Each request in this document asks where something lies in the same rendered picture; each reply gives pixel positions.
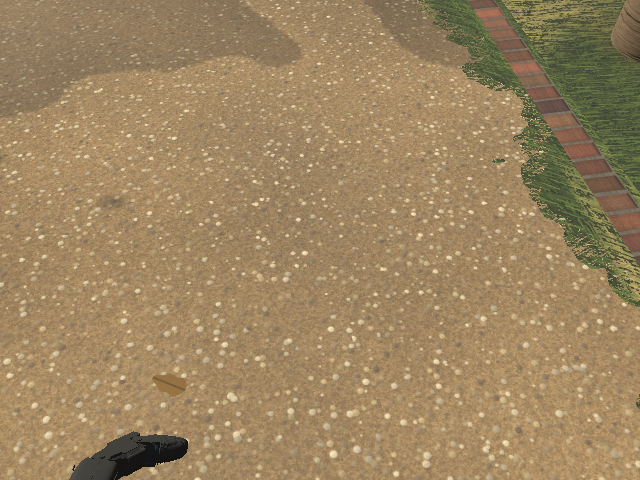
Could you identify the left robot hand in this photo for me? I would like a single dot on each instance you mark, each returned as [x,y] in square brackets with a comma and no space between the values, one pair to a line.
[129,453]

